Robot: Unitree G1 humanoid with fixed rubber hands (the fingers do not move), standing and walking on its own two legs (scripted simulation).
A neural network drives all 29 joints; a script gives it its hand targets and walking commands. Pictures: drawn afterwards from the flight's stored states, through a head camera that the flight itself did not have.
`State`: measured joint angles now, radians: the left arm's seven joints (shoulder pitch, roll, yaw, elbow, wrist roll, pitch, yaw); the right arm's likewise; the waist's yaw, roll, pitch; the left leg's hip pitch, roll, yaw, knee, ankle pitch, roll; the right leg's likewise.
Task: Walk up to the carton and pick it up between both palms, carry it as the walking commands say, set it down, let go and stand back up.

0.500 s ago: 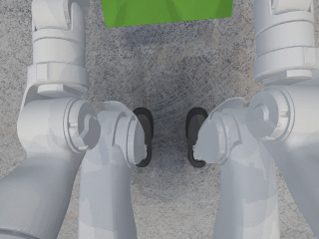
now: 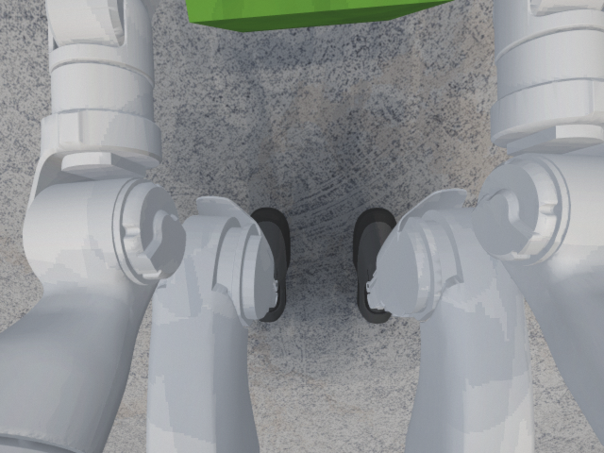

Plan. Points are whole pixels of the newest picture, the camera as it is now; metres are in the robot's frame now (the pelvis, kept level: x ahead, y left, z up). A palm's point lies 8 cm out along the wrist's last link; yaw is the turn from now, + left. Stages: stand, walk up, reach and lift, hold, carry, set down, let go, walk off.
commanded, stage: set down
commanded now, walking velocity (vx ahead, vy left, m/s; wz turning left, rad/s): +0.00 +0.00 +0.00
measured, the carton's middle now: out of the picture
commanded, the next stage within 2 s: none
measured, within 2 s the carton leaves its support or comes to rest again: rests again in 0.06 s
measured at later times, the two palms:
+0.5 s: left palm out of the picture +0.57 +0.16 -0.18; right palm out of the picture +0.58 -0.15 -0.18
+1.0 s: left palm out of the picture +0.57 +0.15 -0.18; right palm out of the picture +0.58 -0.15 -0.19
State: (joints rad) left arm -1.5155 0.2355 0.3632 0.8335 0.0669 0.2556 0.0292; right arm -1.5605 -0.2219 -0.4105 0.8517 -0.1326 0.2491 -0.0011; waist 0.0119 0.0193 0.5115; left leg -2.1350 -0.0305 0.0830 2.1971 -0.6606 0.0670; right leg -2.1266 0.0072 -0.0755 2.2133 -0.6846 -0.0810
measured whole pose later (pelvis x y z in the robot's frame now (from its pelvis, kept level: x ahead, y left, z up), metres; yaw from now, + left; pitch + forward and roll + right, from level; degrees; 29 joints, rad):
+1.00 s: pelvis +0.01 +0.00 -0.01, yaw +0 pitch +35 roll +1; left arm -1.53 0.24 0.34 0.91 0.06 0.15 0.05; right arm -1.55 -0.25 -0.40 0.94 -0.13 0.13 0.02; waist 0.01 0.01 0.49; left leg -2.18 -0.04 0.08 2.24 -0.68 0.06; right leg -2.17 0.01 -0.07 2.26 -0.71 -0.08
